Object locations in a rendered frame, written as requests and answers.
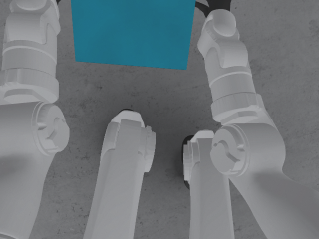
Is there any robot left forearm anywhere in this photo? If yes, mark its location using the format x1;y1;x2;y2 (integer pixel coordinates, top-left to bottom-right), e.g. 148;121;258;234
0;0;61;105

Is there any left robot upper arm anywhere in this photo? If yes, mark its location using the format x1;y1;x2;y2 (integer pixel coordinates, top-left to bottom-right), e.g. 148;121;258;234
0;101;70;239

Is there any left robot shin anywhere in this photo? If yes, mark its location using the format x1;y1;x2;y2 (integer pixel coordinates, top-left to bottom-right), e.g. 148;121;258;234
100;110;145;164

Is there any robot right hand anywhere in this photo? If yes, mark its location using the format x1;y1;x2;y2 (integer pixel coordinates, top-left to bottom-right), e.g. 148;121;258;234
195;0;231;18

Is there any robot right forearm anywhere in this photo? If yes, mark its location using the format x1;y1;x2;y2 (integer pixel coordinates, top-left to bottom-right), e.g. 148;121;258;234
197;9;279;132

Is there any right robot upper arm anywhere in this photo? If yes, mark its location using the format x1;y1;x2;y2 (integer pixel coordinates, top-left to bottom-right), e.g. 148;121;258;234
210;123;319;239

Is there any robot right foot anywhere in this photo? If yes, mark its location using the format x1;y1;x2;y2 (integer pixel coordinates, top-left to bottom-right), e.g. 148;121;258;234
181;135;194;190

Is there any carton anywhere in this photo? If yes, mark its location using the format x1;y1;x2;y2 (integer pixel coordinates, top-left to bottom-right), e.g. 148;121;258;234
71;0;196;70

